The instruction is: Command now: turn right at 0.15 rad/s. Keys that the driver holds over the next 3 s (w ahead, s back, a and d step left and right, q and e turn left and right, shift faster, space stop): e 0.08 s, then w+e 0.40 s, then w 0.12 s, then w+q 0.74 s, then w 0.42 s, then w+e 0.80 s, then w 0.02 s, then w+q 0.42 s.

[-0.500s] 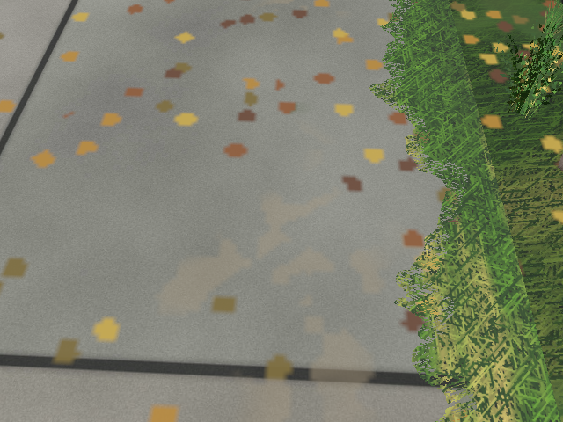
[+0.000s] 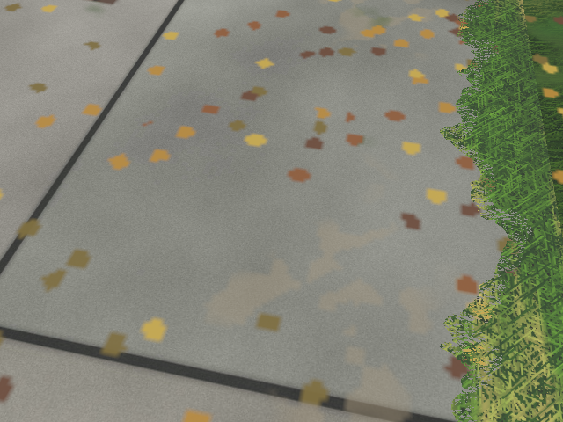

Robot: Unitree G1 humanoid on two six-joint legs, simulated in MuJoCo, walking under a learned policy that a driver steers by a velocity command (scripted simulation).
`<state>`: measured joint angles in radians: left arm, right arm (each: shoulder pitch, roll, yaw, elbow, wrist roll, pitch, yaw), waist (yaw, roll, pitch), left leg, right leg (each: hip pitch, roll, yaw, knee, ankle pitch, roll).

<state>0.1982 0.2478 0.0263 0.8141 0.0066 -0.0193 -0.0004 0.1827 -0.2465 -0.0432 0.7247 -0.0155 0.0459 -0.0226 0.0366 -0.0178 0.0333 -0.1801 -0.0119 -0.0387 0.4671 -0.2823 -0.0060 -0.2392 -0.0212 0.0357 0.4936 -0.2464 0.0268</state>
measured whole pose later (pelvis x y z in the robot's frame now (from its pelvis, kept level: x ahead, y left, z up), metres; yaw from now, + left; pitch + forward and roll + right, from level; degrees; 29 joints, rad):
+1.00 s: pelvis +0.35 -0.13 -0.01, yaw -11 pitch +1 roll +2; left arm 0.29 0.28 0.02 0.75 0.00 -0.10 0.00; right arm 0.21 -0.29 -0.06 0.74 0.01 -0.08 0.03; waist 0.00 -0.02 0.05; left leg -0.33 -0.13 0.00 0.44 -0.12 0.09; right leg -0.40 -0.01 0.07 1.21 -0.35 -0.01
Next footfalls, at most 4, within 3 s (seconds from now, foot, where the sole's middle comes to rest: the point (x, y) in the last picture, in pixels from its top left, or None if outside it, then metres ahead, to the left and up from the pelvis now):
0.34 right None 0.06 -0.15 -0.77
0.86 left None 0.47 -0.09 -0.77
1.32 right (439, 349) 0.69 -0.35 -0.77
1.80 left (327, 266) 0.94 -0.07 -0.77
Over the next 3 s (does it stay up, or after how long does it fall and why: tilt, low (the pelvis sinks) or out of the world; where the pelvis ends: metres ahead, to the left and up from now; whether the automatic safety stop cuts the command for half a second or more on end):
stays up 1.45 -0.23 0.00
